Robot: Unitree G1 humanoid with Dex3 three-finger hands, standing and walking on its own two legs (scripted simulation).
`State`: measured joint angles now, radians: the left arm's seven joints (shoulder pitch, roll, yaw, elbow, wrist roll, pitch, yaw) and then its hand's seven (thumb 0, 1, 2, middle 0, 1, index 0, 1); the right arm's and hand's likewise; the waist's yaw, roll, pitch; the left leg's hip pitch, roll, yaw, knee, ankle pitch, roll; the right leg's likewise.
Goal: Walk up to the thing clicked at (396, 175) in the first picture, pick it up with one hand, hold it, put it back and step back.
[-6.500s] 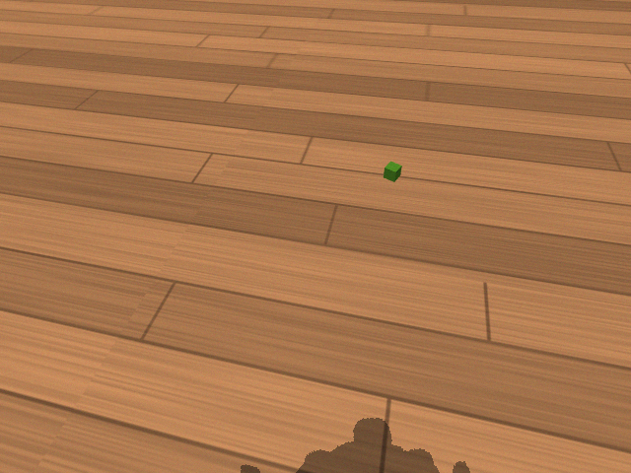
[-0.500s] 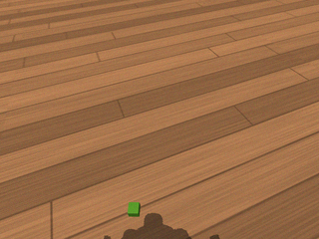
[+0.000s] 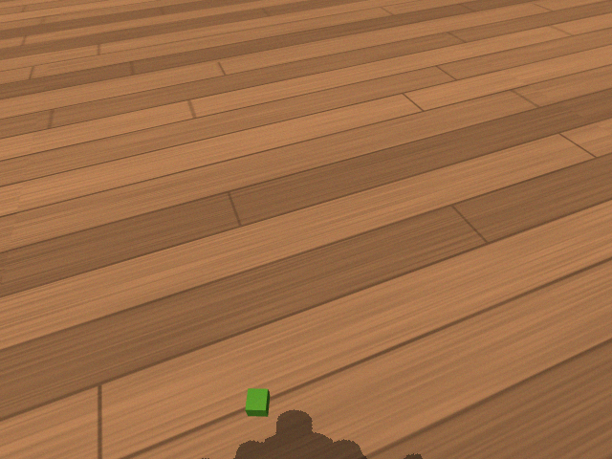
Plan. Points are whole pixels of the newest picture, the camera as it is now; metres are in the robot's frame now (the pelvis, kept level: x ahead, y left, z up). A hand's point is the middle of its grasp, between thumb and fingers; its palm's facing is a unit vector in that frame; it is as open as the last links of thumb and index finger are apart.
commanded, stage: stand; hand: left
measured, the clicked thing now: (257, 402) +0.44 +0.21 -0.75
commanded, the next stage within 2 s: walk up in 1.58 s
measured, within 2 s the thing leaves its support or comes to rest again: neither
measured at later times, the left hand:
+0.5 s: hand out of the picture +0.08 +0.25 -0.16, palm faces -0.02 -0.94 -0.34, open 7.3 cm
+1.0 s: hand out of the picture +0.07 +0.26 -0.16, palm faces -0.01 -0.94 -0.34, open 7.3 cm
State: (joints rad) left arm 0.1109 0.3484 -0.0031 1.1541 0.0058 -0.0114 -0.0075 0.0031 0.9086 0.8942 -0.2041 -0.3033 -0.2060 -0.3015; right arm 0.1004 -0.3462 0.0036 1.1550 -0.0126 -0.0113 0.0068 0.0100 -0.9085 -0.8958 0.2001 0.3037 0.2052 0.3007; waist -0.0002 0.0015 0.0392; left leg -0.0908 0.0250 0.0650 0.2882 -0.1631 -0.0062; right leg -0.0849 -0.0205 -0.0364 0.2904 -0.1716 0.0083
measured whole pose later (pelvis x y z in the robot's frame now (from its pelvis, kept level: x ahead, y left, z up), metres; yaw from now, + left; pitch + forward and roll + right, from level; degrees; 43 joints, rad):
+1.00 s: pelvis +0.01 +0.00 +0.00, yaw +0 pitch -2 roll +0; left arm 0.12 0.35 0.00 1.14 0.01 -0.01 -0.01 0.00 0.91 0.89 -0.20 -0.30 -0.21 -0.30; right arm 0.10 -0.35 0.00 1.14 -0.01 -0.01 0.00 0.01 -0.91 -0.90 0.20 0.30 0.21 0.30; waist 0.00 0.00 0.04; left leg -0.08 0.02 0.06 0.29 -0.17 0.00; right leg -0.07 -0.03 -0.04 0.28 -0.18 0.01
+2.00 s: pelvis +0.01 -0.01 +0.00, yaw +0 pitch -2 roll +0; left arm 0.14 0.36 0.04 1.09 0.02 0.03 -0.03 0.00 0.91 0.89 -0.20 -0.30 -0.21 -0.30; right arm 0.14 -0.36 -0.02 1.09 -0.02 -0.02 -0.02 0.01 -0.91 -0.90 0.20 0.30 0.21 0.30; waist 0.00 -0.02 0.05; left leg -0.11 0.05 0.05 0.35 -0.21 -0.03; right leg -0.09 0.00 -0.04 0.33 -0.21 -0.01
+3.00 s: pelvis +0.01 -0.01 +0.00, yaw +0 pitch -2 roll +0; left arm 0.11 0.36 0.00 1.14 0.01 -0.01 -0.01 0.00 0.91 0.89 -0.20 -0.30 -0.21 -0.30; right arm 0.12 -0.34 0.01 1.12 -0.02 -0.01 0.00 0.01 -0.91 -0.90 0.20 0.30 0.21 0.30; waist 0.00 0.00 0.05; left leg -0.07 0.05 0.06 0.29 -0.18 -0.03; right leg -0.07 0.00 -0.04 0.29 -0.19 -0.01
